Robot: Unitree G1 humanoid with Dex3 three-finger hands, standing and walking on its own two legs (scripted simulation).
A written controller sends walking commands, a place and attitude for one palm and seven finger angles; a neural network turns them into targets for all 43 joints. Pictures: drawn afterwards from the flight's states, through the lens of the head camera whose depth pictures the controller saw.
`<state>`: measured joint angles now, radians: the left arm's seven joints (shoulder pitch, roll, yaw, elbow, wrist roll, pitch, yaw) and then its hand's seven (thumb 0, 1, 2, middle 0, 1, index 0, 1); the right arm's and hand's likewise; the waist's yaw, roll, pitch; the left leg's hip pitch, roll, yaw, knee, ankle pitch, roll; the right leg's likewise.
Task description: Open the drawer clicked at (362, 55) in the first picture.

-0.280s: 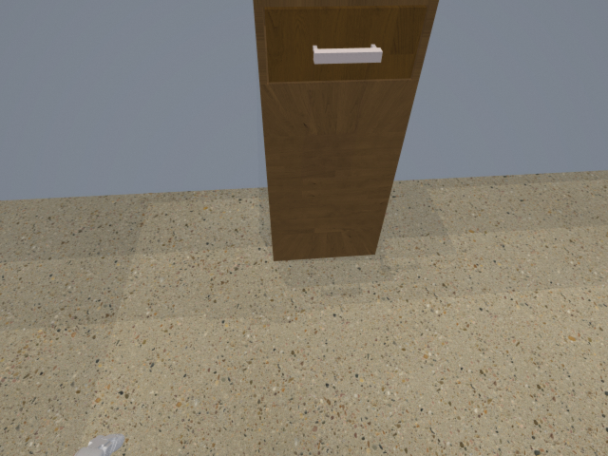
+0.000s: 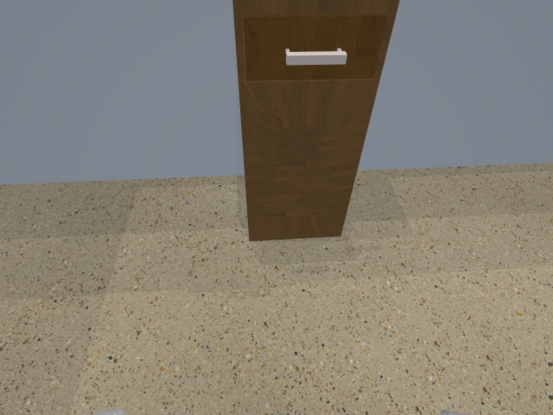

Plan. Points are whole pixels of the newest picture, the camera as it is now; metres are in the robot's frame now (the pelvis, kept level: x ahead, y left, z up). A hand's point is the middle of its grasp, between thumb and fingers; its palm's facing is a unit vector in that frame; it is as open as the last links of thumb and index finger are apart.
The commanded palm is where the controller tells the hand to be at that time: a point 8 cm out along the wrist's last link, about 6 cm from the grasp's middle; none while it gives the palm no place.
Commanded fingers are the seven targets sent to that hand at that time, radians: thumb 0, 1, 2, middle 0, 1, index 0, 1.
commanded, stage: stand and wait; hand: left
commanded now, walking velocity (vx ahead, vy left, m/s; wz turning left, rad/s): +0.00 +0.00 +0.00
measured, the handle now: (314, 54) +1.00 -0.04 +0.10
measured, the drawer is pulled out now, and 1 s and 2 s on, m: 0.00 0.00 0.00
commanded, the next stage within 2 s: look at it before walking up in 0.54 s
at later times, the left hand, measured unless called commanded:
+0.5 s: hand out of the picture +0.06 +0.24 -0.15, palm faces -0.03 -0.94 -0.33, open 7.4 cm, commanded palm none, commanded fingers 0.00 0.90 0.90 -0.20 -0.30 -0.20 -0.30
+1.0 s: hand out of the picture +0.07 +0.23 -0.15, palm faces -0.03 -0.94 -0.33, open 7.4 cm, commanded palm none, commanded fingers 0.00 0.90 0.90 -0.20 -0.30 -0.20 -0.30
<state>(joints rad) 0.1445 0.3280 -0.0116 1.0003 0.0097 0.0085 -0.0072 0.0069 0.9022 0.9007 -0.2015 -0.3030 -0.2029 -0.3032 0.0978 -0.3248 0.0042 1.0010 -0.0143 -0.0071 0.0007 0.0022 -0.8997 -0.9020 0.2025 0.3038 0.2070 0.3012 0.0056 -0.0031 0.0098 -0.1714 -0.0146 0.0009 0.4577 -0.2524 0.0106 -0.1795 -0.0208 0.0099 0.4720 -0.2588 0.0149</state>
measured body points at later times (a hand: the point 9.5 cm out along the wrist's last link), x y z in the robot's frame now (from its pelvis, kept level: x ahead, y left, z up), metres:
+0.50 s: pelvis -0.01 -0.01 +0.00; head -0.01 -0.01 +0.45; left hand +0.06 +0.29 -0.13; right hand +0.05 -0.31 -0.13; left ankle +0.00 +0.11 -0.74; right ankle +0.00 -0.13 -0.74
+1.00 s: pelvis -0.01 -0.01 +0.01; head +0.00 -0.01 +0.46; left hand +0.07 +0.28 -0.13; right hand +0.06 -0.31 -0.13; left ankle +0.00 +0.11 -0.74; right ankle +0.00 -0.13 -0.74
